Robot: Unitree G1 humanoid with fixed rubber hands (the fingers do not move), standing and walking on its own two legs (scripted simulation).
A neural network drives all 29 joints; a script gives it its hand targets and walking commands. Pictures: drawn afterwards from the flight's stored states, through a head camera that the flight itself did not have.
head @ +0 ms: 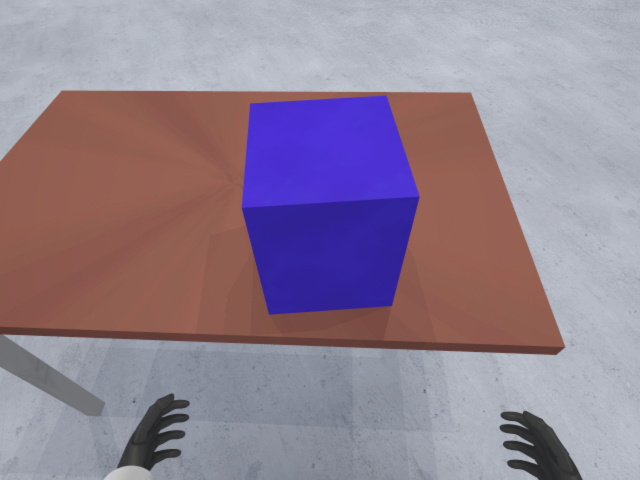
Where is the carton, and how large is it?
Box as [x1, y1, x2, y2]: [242, 96, 419, 314]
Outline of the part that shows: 386,96 250,103 242,210 269,314 391,305 419,196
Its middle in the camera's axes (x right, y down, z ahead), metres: +0.01 -0.04 +0.60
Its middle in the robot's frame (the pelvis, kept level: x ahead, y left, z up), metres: +0.48 +0.02 +0.03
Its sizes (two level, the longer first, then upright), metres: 0.210 0.200 0.250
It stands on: a table, 0.68 m high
